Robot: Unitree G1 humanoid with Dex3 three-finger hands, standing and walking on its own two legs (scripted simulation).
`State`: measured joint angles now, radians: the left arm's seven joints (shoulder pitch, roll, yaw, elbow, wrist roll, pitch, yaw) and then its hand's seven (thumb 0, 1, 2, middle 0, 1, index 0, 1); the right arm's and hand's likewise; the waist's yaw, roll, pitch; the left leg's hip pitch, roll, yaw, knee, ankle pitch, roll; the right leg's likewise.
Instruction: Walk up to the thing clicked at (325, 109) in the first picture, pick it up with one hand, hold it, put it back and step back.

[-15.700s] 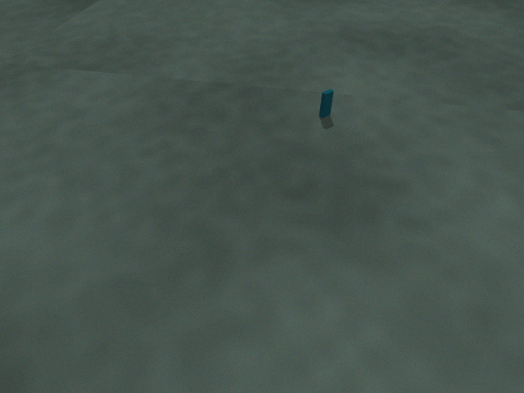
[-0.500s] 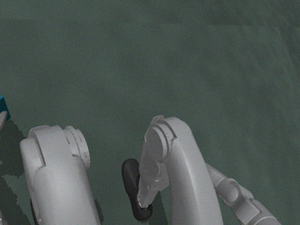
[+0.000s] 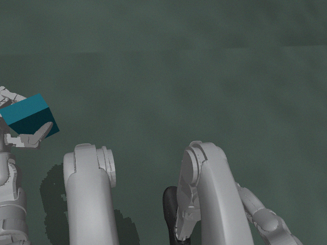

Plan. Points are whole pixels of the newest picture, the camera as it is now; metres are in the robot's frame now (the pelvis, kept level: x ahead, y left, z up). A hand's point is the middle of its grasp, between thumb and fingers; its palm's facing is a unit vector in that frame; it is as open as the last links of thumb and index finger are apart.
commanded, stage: settle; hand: left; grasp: from the side
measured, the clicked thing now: (35, 122) +0.37 +0.30 -0.10
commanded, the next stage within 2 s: lift in 1.14 s
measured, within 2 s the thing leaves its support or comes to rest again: neither
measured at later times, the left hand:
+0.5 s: hand (25, 104) +0.37 +0.29 -0.01, palm faces +0.32 -0.95 -0.05, open 8.1 cm
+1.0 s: hand (18, 94) +0.38 +0.29 +0.02, palm faces +0.32 -0.95 -0.06, open 8.1 cm
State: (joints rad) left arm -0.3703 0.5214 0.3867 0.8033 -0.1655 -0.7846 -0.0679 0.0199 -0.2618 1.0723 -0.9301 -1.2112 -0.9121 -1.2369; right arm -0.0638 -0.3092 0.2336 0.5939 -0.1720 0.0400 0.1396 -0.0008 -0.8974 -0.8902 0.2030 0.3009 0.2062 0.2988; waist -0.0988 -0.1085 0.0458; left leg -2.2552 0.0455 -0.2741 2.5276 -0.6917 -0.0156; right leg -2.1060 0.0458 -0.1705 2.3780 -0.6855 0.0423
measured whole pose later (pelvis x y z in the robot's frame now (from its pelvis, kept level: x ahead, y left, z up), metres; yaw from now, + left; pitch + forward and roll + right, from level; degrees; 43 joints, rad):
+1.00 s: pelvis +0.01 -0.01 +0.06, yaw +6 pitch +31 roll -6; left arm -0.45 0.38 0.41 0.75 -0.17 -0.60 -0.21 0.02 -0.31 1.08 -0.95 -1.26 -0.93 -1.28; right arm 0.03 -0.28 0.04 0.64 -0.06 0.03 0.05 0.00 -0.91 -0.89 0.20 0.30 0.20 0.30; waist -0.06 -0.02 -0.11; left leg -2.16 0.06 -0.13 2.30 -0.69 -0.03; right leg -2.08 0.01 -0.07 2.25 -0.72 0.01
